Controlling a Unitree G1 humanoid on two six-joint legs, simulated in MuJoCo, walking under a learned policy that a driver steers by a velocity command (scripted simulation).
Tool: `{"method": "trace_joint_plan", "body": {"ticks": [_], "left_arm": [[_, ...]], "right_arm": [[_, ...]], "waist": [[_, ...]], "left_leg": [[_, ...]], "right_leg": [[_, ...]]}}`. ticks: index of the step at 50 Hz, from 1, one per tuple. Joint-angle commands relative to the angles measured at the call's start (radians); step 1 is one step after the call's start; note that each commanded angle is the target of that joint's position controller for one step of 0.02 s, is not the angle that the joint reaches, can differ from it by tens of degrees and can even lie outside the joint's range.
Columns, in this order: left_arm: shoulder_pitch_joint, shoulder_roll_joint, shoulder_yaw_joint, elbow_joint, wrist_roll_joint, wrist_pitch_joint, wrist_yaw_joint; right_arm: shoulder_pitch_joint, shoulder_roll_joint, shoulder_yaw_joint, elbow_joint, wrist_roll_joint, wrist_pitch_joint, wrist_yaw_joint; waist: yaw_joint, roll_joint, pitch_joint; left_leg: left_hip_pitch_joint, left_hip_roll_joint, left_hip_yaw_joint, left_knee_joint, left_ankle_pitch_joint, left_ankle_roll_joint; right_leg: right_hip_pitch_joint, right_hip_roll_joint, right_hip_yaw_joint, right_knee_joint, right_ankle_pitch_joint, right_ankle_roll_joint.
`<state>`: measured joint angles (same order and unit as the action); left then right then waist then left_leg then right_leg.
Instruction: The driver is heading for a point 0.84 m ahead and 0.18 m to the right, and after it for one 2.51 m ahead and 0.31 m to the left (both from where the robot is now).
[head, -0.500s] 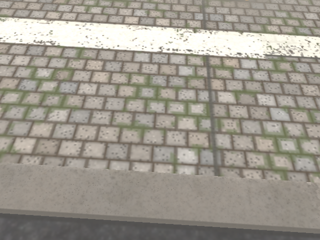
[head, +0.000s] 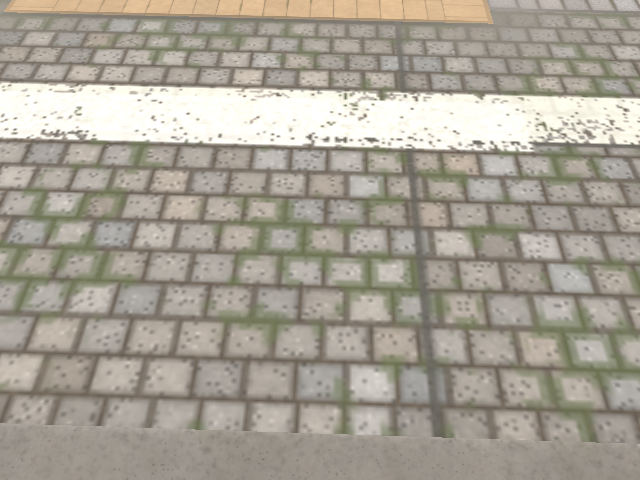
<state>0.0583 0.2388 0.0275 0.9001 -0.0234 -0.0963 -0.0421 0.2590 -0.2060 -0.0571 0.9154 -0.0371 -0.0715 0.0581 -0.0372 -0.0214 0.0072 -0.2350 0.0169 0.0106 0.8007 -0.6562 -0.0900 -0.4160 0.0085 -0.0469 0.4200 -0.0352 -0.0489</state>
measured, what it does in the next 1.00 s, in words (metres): steps on the spot: left foot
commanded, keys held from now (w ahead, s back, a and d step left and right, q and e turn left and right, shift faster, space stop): no key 1.00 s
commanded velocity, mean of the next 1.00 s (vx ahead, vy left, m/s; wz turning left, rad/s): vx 0.02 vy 0.00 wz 0.00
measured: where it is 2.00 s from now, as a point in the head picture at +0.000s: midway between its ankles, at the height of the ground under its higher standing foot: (326, 477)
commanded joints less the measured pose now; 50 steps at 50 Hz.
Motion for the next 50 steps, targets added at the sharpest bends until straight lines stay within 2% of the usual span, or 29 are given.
{"method": "trace_joint_plan", "body": {"ticks": [1, 2, 3, 4, 5, 6, 7, 8, 9, 10, 12, 14, 16, 20, 32, 50], "left_arm": [[-0.099, 0.126, 0.035, -0.066, -0.013, -0.015, -0.002], [-0.117, 0.143, 0.044, -0.06, -0.01, -0.004, -0.011], [-0.096, 0.139, 0.048, -0.049, -0.001, 0.008, -0.025], [-0.073, 0.102, 0.04, -0.039, -0.001, 0.015, -0.039], [-0.039, 0.085, 0.038, -0.025, -0.001, 0.022, -0.041], [-0.027, 0.112, 0.05, -0.042, 0.008, 0.015, -0.027], [-0.04, 0.113, 0.052, -0.052, 0.015, 0.008, -0.01], [-0.05, 0.1, 0.047, -0.058, 0.022, 0.001, 0.0], [-0.053, 0.094, 0.045, -0.056, 0.018, -0.003, 0.003], [-0.049, 0.092, 0.045, -0.049, 0.014, -0.003, 0.001], [-0.033, 0.096, 0.047, -0.042, 0.008, -0.001, -0.011], [-0.023, 0.099, 0.05, -0.036, 0.012, 0.001, -0.018], [-0.018, 0.096, 0.052, -0.032, 0.015, 0.003, -0.018], [-0.014, 0.097, 0.055, -0.024, 0.014, 0.006, -0.015], [-0.024, 0.113, 0.057, 0.017, 0.014, 0.009, -0.006], [-0.04, 0.127, 0.053, 0.089, 0.018, 0.011, -0.004]], "right_arm": [[0.23, -0.038, -0.014, 0.042, 0.002, 0.007, -0.009], [0.236, -0.033, -0.014, 0.059, 0.012, 0.004, 0.0], [0.215, -0.044, -0.016, 0.059, 0.011, -0.001, 0.011], [0.202, -0.07, -0.021, 0.05, 0.009, -0.008, 0.021], [0.16, -0.092, -0.023, 0.026, 0.017, -0.014, 0.027], [0.107, -0.106, -0.023, 0.013, 0.026, -0.019, 0.032], [0.047, -0.131, -0.028, 0.005, 0.033, -0.02, 0.034], [-0.03, -0.127, -0.028, -0.015, 0.037, -0.022, 0.032], [-0.084, -0.104, -0.021, -0.032, 0.036, -0.024, 0.03], [-0.092, -0.084, -0.015, -0.032, 0.036, -0.026, 0.029], [-0.051, -0.104, -0.021, -0.013, 0.038, -0.027, 0.027], [-0.007, -0.129, -0.031, 0.008, 0.034, -0.028, 0.024], [0.006, -0.125, -0.031, 0.017, 0.034, -0.028, 0.023], [-0.01, -0.128, -0.032, 0.017, 0.039, -0.029, 0.022], [-0.057, -0.158, -0.039, 0.02, 0.038, -0.027, 0.024], [-0.018, -0.164, -0.037, 0.054, 0.036, -0.018, 0.022]], "waist": [[-0.081, -0.003, -0.088], [-0.093, 0.008, -0.067], [-0.073, -0.019, -0.048], [-0.062, -0.027, -0.044], [-0.034, -0.028, -0.027], [0.007, -0.013, 0.021], [0.03, 0.015, 0.017], [0.048, 0.024, 0.001], [0.057, 0.018, -0.018], [0.054, 0.023, -0.036], [0.039, 0.032, -0.058], [0.027, 0.04, -0.065], [0.023, 0.043, -0.067], [0.024, 0.053, -0.065], [0.034, 0.048, -0.043], [0.044, 0.033, -0.019]], "left_leg": [[0.046, 0.065, 0.006, -0.1, 0.124, -0.04], [0.092, 0.039, 0.044, -0.203, 0.308, -0.027], [0.084, 0.021, 0.055, -0.225, 0.4, -0.006], [0.058, 0.037, 0.039, -0.246, 0.397, 0.03], [0.0, 0.053, 0.025, -0.306, 0.312, 0.076], [-0.153, 0.076, -0.025, -0.355, 0.137, 0.15], [-0.205, 0.095, -0.055, -0.408, 0.066, 0.186], [-0.214, 0.099, -0.058, -0.429, 0.086, 0.184], [-0.193, 0.094, -0.051, -0.429, 0.139, 0.165], [-0.16, 0.088, -0.043, -0.423, 0.199, 0.148], [-0.115, 0.076, -0.022, -0.398, 0.318, 0.129], [-0.099, 0.072, -0.007, -0.379, 0.401, 0.127], [-0.092, 0.072, 0.001, -0.367, 0.447, 0.128], [-0.077, 0.074, 0.003, -0.358, 0.489, 0.128], [-0.042, 0.066, -0.001, -0.377, 0.504, 0.137], [-0.031, 0.048, 0.002, -0.412, 0.477, 0.141]], "right_leg": [[0.071, -0.188, 0.227, -0.135, -0.016, -0.099], [0.025, -0.143, 0.199, -0.125, -0.155, -0.07], [0.013, -0.128, 0.207, -0.122, -0.282, -0.05], [0.022, -0.142, 0.231, -0.118, -0.398, -0.026], [0.045, -0.154, 0.255, -0.122, -0.492, -0.019], [0.12, -0.119, 0.188, -0.105, -0.46, -0.006], [0.191, -0.099, 0.157, -0.077, -0.389, 0.003], [0.244, -0.085, 0.141, -0.059, -0.315, 0.005], [0.275, -0.079, 0.134, -0.054, -0.254, -0.002], [0.289, -0.067, 0.123, -0.046, -0.186, -0.008], [0.31, -0.053, 0.104, -0.015, -0.027, -0.018], [0.315, -0.04, 0.082, 0.018, 0.086, -0.021], [0.313, -0.036, 0.072, 0.038, 0.134, -0.02], [0.292, -0.033, 0.064, 0.059, 0.147, -0.015], [0.263, -0.027, 0.053, 0.068, 0.093, 0.009], [0.281, -0.034, 0.053, 0.059, 0.067, 0.019]]}}
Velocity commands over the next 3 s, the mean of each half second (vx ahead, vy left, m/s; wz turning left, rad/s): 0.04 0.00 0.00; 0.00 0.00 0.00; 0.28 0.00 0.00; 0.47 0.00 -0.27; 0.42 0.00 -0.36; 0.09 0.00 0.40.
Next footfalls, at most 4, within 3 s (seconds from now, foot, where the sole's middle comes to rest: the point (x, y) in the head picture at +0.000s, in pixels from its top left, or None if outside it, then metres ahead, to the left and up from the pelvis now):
0.10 left None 0.01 0.14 -0.77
1.74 left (262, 477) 0.50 0.12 -0.77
2.34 right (409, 375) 0.78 -0.23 -0.89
2.74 left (337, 309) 0.98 -0.06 -0.89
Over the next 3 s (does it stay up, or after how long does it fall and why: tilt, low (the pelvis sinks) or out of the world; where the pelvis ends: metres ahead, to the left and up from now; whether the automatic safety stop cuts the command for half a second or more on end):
stays up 0.86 -0.10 -0.11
